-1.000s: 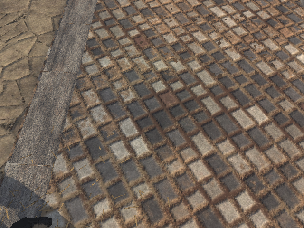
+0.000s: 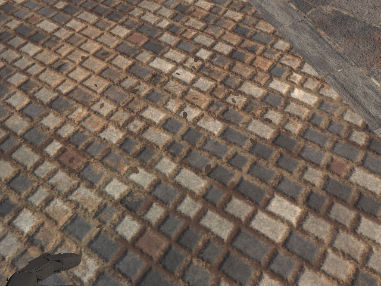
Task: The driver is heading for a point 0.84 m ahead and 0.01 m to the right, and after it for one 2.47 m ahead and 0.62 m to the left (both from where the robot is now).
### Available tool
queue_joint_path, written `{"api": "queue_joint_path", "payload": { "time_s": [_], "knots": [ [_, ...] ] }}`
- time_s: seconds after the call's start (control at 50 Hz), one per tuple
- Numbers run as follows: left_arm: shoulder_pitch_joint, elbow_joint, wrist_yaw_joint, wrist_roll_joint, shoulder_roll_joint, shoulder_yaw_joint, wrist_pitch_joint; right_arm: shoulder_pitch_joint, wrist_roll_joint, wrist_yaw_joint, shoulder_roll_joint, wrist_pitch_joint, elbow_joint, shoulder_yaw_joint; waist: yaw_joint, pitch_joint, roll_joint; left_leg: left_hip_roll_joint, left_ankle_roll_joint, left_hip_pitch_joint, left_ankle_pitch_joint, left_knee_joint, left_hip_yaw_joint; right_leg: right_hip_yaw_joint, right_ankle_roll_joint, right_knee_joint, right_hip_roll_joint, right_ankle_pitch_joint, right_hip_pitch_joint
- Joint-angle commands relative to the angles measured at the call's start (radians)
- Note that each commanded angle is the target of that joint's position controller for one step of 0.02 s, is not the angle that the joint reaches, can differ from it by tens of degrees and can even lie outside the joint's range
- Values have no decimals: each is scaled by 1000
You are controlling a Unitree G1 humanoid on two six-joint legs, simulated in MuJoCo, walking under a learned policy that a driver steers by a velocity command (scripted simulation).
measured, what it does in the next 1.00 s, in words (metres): walks ahead: left foot, then right foot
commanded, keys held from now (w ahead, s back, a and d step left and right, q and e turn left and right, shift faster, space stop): w+e+shift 0.30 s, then w+shift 0.24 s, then w+q+shift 0.46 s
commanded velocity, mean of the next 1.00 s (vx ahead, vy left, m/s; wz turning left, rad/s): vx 1.00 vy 0.00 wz -0.25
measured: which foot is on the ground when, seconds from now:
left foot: up 0.00-0.38, down 0.40-0.88, up 0.90-1.00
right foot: down 0.00-0.42, up 0.44-0.84, down 0.86-1.00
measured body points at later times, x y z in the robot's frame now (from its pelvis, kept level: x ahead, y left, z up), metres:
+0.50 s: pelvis +0.45 +0.02 +0.03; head +0.47 -0.01 +0.48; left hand +0.62 +0.25 -0.08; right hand +0.51 -0.30 -0.05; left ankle +0.58 +0.10 -0.69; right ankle +0.23 -0.02 -0.58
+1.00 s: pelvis +0.82 -0.18 +0.04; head +0.83 -0.18 +0.49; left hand +1.03 +0.05 -0.04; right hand +0.81 -0.46 -0.08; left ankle +0.75 -0.03 -0.58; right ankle +0.80 -0.32 -0.69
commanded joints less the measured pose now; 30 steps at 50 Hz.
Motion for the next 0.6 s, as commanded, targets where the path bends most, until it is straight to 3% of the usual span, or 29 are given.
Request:
{"api": "queue_joint_path", "payload": {
  "time_s": [0.02,0.04,0.06,0.08,0.1,0.14,0.2,0.24,0.26,0.3,0.34,0.36,0.38,0.4,0.42,0.44,0.46,0.48,0.5,0.52,0.54,0.56,0.6],
  "knots": [
    [408,10,26,34,228,87,-8,-133,26,19,-135,-115,-247,8,189,-454,-165,-96,73,-968,-24,727,-356,993,-286,-470,-304,-475,1131],
    [396,19,26,43,202,80,-29,-237,55,16,-158,-126,-281,1,165,-274,-42,-66,93,-998,38,642,-344,980,-228,-558,-302,-486,971],
    [332,21,21,41,186,74,-48,-248,43,8,-141,-127,-271,5,92,-152,127,-26,93,-941,98,532,-346,909,-194,-570,-275,-390,769],
    [258,11,21,46,164,67,-58,-224,22,4,-126,-116,-250,5,33,-96,148,4,78,-862,125,455,-355,807,-181,-554,-227,-264,615],
    [211,1,27,55,141,58,-61,-183,13,7,-128,-98,-233,0,-10,-64,106,23,58,-800,142,410,-364,721,-177,-564,-175,-189,506],
    [194,18,39,33,103,45,-59,-191,-4,8,-126,-69,-231,-4,-29,-12,61,42,16,-755,154,285,-335,605,-167,-588,-120,-90,374],
    [224,52,69,18,96,39,-55,-384,-32,9,-69,-65,-307,15,33,65,24,-5,-29,-664,373,-4,-246,457,-126,-589,-28,86,181],
    [256,76,78,16,113,48,-44,-476,-21,19,-26,-71,-339,25,87,46,-7,-54,-34,-540,548,-210,-214,425,-72,-574,5,41,123],
    [284,88,77,11,125,54,-43,-506,-7,22,-31,-76,-353,20,113,24,-18,-78,-37,-474,606,-269,-217,455,-57,-579,-8,-6,122],
    [300,108,83,-1,122,57,-43,-526,25,24,-80,-80,-364,-3,117,3,-62,-80,-41,-449,622,-358,-281,525,-34,-531,-35,-71,227],
    [315,131,91,1,103,57,-38,-520,39,26,-117,-85,-361,-17,109,2,-94,-51,-26,-504,588,-409,-298,550,-21,-464,-88,8,404],
    [324,145,93,10,102,59,-31,-474,40,27,-137,-88,-349,-30,84,-23,-107,-49,-9,-486,540,-404,-284,551,-12,-408,-116,155,484],
    [313,149,88,29,106,59,-23,-339,43,23,-171,-89,-318,-54,11,-106,-116,-61,21,-370,488,-384,-256,528,8,-270,-113,386,540],
    [272,136,74,60,103,49,-19,-143,48,14,-192,-78,-285,-69,-106,-231,-126,-38,52,-155,420,-333,-234,480,42,-48,-94,522,495],
    [276,113,67,84,8,16,-24,79,38,2,-223,-65,-247,-66,-166,-400,1,97,90,184,192,-235,-425,436,60,323,-49,251,277],
    [536,111,58,-13,-95,-18,-39,90,2,34,-294,-69,-185,-76,-2,-530,625,357,307,401,-247,-554,-1116,349,119,673,89,-324,-57],
    [449,132,71,-36,15,-15,-34,25,4,41,-167,-66,-221,-57,-56,-389,404,327,273,305,-504,-656,-1196,323,110,707,-15,-231,-172],
    [269,102,67,-13,81,-3,-36,-17,6,34,-107,-56,-215,-45,-86,-237,216,272,239,164,-350,-644,-993,282,103,682,-42,-180,-180],
    [142,74,67,13,72,-5,-43,-34,-8,37,-116,-50,-194,-43,-83,-136,14,216,220,10,-146,-648,-844,263,99,628,-65,-166,-144],
    [94,49,65,30,55,-6,-51,-61,-12,40,-111,-53,-178,-40,-53,-91,19,186,233,-72,-33,-641,-753,272,94,549,-90,-144,-132],
    [99,49,58,24,36,-7,-51,-82,-18,41,-85,-58,-164,-29,-13,-61,54,154,229,-143,30,-658,-676,281,89,494,-120,-128,-92],
    [93,48,55,23,22,-11,-51,-75,-6,48,-47,-60,-145,-14,3,-45,89,124,233,-180,79,-679,-635,264,87,441,-129,-129,-69],
    [80,33,51,34,-11,-24,-57,-53,20,53,-35,-58,-123,-3,37,-7,91,124,273,-230,128,-709,-634,240,98,340,-152,-146,-96]
  ]
}}
Keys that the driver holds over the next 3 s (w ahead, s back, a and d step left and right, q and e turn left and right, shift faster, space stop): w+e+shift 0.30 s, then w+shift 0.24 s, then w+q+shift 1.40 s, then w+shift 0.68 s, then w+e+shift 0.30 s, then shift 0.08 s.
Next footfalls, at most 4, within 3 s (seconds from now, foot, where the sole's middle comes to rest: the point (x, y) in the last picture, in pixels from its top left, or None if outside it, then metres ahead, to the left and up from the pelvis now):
0.40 left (173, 232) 0.62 0.08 -0.72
0.86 right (277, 173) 0.84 -0.33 -0.72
1.30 left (216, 94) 1.29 -0.12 -0.72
1.74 right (225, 35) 1.73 -0.21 -0.72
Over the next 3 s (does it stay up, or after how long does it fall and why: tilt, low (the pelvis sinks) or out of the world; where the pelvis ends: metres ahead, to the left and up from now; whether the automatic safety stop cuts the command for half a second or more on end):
stays up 2.27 0.64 0.06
